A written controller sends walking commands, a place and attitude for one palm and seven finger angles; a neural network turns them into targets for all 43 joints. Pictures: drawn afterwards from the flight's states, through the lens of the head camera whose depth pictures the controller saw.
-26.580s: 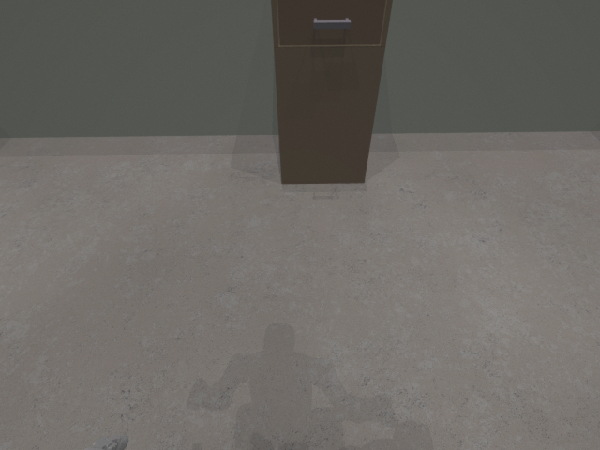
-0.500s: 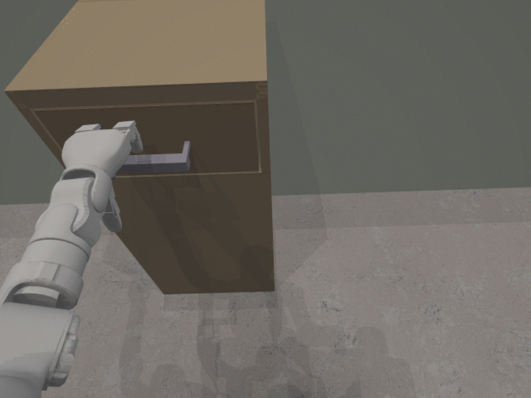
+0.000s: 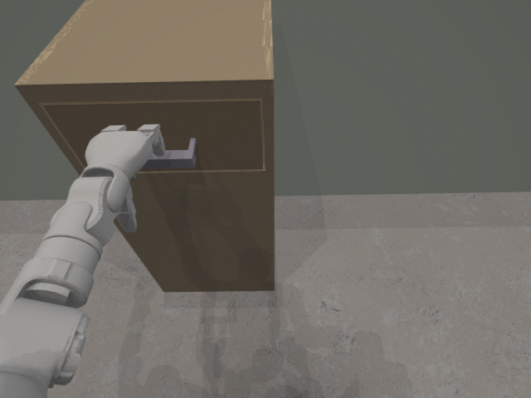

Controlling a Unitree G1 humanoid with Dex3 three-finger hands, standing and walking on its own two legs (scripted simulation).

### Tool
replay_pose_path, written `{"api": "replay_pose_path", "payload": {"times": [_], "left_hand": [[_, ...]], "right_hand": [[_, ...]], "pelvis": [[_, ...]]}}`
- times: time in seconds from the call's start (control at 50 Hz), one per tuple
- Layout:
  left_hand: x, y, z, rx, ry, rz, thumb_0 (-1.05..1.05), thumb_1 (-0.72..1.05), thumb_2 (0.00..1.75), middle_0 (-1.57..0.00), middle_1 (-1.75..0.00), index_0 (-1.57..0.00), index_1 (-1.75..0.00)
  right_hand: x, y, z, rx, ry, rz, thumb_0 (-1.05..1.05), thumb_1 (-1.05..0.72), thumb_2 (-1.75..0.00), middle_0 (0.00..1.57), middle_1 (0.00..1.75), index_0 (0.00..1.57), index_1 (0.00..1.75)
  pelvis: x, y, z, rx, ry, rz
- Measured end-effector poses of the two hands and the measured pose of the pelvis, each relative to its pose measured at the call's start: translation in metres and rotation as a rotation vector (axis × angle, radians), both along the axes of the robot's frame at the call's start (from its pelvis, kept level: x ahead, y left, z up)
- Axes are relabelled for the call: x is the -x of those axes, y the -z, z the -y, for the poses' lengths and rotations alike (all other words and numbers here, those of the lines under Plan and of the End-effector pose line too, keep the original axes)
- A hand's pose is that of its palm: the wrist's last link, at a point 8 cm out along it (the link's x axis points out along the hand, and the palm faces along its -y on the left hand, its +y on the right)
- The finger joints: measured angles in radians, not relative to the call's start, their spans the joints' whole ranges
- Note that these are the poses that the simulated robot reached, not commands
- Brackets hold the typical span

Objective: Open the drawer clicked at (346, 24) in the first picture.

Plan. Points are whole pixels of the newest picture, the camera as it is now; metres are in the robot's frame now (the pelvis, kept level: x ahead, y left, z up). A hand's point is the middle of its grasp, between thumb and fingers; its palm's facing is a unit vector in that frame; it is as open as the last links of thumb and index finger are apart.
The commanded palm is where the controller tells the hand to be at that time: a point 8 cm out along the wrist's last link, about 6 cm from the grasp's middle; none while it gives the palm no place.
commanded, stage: re-aim the fingers above the handle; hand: left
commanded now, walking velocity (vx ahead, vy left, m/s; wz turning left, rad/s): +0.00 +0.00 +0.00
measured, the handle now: (161, 151) +0.54 +0.22 +0.04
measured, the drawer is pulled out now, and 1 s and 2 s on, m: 0.00 0.00 0.00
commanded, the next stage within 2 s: lower the fingers behind the handle in 1.18 s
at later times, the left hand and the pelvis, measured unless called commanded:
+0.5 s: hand (161, 173) +0.45 +0.19 +0.08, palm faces -0.06 -0.03 -1.00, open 13.8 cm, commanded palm +0.44 +0.22 +0.15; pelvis +0.01 +0.00 +0.00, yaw +0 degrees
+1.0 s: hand (170, 168) +0.45 +0.17 +0.09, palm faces +0.02 -0.05 -1.00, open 13.8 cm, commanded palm +0.44 +0.23 +0.16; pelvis +0.01 -0.01 +0.00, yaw +0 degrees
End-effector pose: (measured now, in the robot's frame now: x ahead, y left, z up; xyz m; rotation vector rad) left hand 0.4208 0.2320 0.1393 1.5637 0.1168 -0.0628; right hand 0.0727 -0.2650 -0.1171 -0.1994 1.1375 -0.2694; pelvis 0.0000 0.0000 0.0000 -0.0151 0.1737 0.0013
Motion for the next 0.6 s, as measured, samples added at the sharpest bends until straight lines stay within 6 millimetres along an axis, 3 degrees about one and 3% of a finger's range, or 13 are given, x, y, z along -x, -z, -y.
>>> {"api": "replay_pose_path", "payload": {"times": [0.06, 0.12, 0.22, 0.32, 0.42, 0.52, 0.6], "left_hand": [[-0.005, -0.001, 0.018, 0.028, 0.091, 0.045, 0.0, -0.49, 0.3, -0.32, -1.2, -0.32, -1.2], [-0.013, -0.009, 0.022, 0.034, 0.105, 0.128, 0.0, -0.49, 0.3, -0.32, -1.2, -0.33, -1.2], [-0.024, -0.02, 0.002, -0.011, -0.042, 0.192, 0.0, -0.49, 0.3, -0.32, -1.2, -0.32, -1.2], [-0.018, -0.009, -0.016, -0.051, -0.158, 0.07, 0.0, -0.49, 0.3, -0.32, -1.2, -0.32, -1.2], [-0.008, 0.008, 0.009, 0.006, -0.023, -0.015, 0.0, -0.49, 0.3, -0.32, -1.2, -0.32, -1.2], [-0.011, 0.001, 0.043, 0.039, 0.149, 0.084, 0.0, -0.49, 0.3, -0.32, -1.2, -0.33, -1.2], [-0.024, -0.016, 0.035, 0.02, 0.077, 0.199, 0.0, -0.49, 0.3, -0.33, -1.2, -0.33, -1.2]], "right_hand": [[-0.002, -0.002, 0.001, 0.015, 0.0, 0.013, 0.01, -0.9, -0.9, 0.2, 0.3, 0.2, 0.29], [-0.002, -0.002, 0.001, 0.015, 0.007, 0.025, 0.01, -0.9, -0.9, 0.2, 0.3, 0.2, 0.29], [0.004, 0.006, -0.004, -0.027, 0.015, 0.008, 0.01, -0.9, -0.9, 0.2, 0.3, 0.2, 0.29], [0.01, 0.009, -0.009, -0.059, 0.028, -0.028, 0.01, -0.9, -0.9, 0.2, 0.3, 0.2, 0.29], [0.007, 0.003, -0.007, -0.026, 0.02, -0.034, 0.01, -0.9, -0.9, 0.2, 0.3, 0.2, 0.29], [-0.004, 0.0, -0.002, 0.004, 0.007, 0.0, 0.01, -0.9, -0.9, 0.2, 0.3, 0.2, 0.29], [-0.01, 0.003, -0.002, -0.011, 0.007, 0.024, 0.01, -0.9, -0.9, 0.2, 0.3, 0.2, 0.29]], "pelvis": [[0.001, 0.001, -0.001, 0.0, 0.003, -0.004], [0.002, 0.003, -0.002, -0.001, 0.013, -0.016], [0.001, 0.004, -0.003, -0.003, 0.03, -0.037], [-0.005, 0.001, -0.004, -0.003, 0.032, -0.034], [-0.008, -0.001, -0.003, 0.001, 0.01, -0.009], [-0.006, 0.001, -0.003, 0.001, 0.006, -0.007], [-0.003, 0.003, -0.002, -0.004, 0.022, -0.02]]}}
